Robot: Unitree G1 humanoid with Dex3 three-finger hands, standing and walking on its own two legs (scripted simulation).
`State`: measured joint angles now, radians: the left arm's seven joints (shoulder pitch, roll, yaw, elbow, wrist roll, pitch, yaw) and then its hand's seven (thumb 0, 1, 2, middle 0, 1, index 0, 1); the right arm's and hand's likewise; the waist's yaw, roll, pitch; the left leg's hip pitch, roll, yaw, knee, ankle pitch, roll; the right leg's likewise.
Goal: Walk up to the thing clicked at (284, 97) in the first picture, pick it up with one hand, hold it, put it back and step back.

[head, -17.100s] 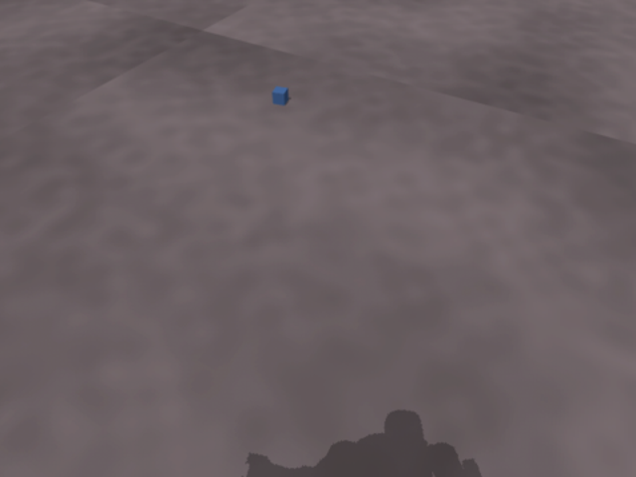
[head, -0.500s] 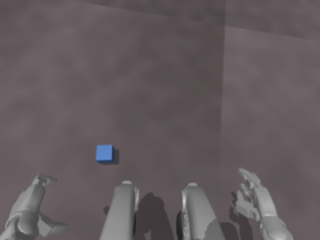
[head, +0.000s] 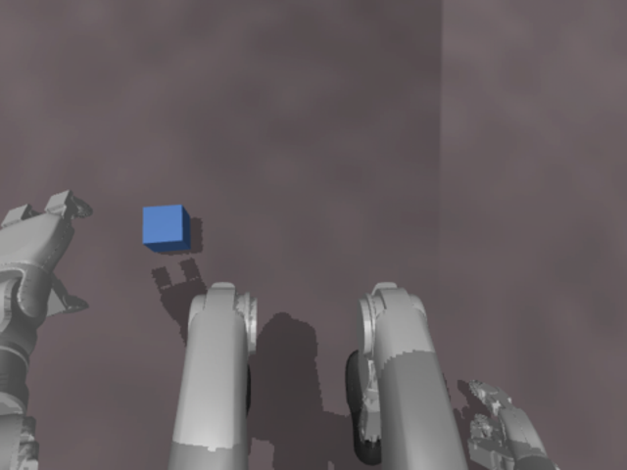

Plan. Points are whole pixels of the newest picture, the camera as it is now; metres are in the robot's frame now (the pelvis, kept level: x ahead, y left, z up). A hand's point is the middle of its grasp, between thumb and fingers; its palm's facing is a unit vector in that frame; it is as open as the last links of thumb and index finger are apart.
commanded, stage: rise first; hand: left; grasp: from above
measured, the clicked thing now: (167, 229) +0.47 +0.29 -0.37
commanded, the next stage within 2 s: approach in 1.04 s
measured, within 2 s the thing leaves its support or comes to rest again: neither
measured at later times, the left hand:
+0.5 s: hand (95, 246) +0.39 +0.34 -0.20, palm faces -0.42 -0.09 -0.90, open 14.1 cm
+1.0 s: hand (113, 237) +0.41 +0.33 -0.23, palm faces -0.42 -0.09 -0.90, open 14.2 cm
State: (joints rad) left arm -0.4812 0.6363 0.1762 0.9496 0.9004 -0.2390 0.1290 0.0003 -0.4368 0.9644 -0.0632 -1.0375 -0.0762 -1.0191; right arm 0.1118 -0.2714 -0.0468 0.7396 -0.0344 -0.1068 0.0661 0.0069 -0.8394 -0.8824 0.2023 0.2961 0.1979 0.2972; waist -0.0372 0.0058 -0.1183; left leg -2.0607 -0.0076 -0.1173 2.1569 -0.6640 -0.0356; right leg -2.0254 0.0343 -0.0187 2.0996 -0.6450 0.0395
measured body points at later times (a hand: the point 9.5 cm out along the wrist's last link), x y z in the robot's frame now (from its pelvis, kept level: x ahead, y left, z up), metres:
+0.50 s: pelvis +0.00 +0.01 -0.05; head +0.21 +0.08 +0.35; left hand +0.41 +0.34 -0.15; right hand +0.11 -0.26 -0.16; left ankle +0.09 +0.13 -0.37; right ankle +0.11 -0.13 -0.37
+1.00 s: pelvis +0.01 +0.01 -0.06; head +0.24 +0.07 +0.32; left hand +0.43 +0.33 -0.18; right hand +0.09 -0.27 -0.18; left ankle +0.09 +0.13 -0.37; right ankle +0.11 -0.13 -0.37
